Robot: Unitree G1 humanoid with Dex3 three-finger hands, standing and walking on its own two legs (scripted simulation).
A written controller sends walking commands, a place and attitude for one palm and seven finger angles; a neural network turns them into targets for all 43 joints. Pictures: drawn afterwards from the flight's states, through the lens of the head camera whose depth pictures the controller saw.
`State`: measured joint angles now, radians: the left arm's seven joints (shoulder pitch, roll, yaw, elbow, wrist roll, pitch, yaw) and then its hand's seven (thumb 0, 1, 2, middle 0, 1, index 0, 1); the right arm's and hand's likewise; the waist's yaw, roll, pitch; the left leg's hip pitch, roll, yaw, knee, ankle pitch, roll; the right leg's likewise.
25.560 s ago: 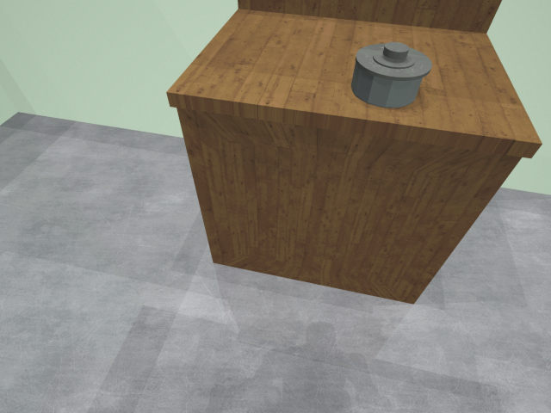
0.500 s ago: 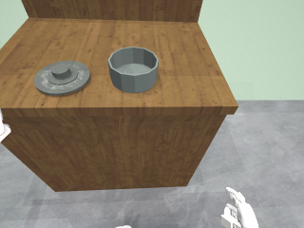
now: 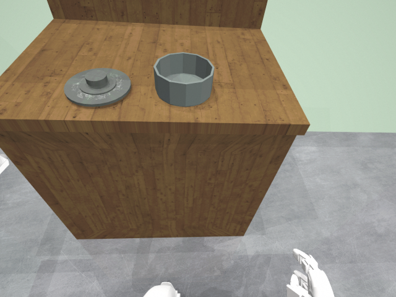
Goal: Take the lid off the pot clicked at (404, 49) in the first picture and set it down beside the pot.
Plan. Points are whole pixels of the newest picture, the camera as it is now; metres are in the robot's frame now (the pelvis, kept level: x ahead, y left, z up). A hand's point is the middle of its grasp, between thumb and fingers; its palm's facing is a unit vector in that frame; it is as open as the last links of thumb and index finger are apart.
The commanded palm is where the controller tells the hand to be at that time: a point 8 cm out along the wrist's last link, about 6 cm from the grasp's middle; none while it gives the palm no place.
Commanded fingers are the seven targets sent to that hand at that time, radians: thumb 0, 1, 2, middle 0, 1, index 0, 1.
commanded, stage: step back with the hand held close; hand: left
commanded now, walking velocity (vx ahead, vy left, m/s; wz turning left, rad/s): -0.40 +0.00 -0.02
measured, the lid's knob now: (96, 78) +0.61 +0.31 +0.11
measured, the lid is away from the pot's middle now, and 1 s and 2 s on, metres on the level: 0.23 0.23 0.23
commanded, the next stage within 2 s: stop stepping back and stand still in 0.30 s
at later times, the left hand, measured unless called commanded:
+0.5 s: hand out of the picture +0.08 +0.23 +0.29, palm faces +0.41 -0.81 -0.42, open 7.4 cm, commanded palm +0.02 +0.29 +0.29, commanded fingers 0.00 0.90 0.90 -0.20 -0.30 -0.20 -0.30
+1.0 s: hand out of the picture -0.02 +0.27 +0.30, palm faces +0.57 -0.77 -0.28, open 7.4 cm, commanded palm -0.07 +0.32 +0.29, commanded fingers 0.00 0.90 0.90 -0.20 -0.30 -0.20 -0.30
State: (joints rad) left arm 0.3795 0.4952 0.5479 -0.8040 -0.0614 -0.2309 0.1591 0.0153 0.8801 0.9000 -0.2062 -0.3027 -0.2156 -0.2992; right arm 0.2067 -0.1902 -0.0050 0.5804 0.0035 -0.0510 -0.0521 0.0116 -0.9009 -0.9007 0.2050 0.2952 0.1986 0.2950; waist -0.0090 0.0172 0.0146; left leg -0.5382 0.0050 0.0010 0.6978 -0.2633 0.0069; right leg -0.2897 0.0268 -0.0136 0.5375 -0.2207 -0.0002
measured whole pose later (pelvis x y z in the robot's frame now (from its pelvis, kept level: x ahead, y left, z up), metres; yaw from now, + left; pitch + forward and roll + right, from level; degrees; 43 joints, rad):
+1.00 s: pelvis -0.20 +0.04 +0.00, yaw +1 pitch -5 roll -2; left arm 0.26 0.45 0.53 -0.71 -0.05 -0.23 0.16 0.01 0.88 0.90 -0.21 -0.30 -0.22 -0.30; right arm 0.22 -0.20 -0.01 0.65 0.01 -0.07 -0.06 0.01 -0.90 -0.90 0.20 0.30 0.20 0.29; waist -0.01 0.00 0.01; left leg -0.32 0.04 0.01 0.69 -0.31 0.05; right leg -0.45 0.03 0.01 0.96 -0.44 -0.01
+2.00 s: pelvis -0.18 +0.05 +0.01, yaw +5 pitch -1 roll +0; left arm 0.23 0.16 0.01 1.10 0.01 0.00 0.04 0.01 0.91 0.90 -0.19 -0.30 -0.20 -0.30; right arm 0.27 -0.14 -0.04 1.07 -0.01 0.03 -0.03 0.02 -0.93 -0.90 0.20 0.29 0.20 0.29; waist -0.02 0.02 0.07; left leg -0.19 0.06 0.10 0.48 -0.27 -0.01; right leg -0.18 -0.04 -0.01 0.46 -0.27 0.03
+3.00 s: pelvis -0.17 +0.05 +0.02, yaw +4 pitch -1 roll +0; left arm 0.25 0.15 0.03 1.13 0.01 -0.01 0.04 0.01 0.91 0.90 -0.19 -0.30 -0.20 -0.30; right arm 0.29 -0.11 -0.05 1.09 -0.01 0.02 -0.03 0.00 -0.91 -0.90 0.20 0.29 0.20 0.29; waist -0.02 -0.01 0.07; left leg -0.15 0.07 0.12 0.46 -0.28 -0.01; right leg -0.15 -0.03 0.01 0.44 -0.27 0.03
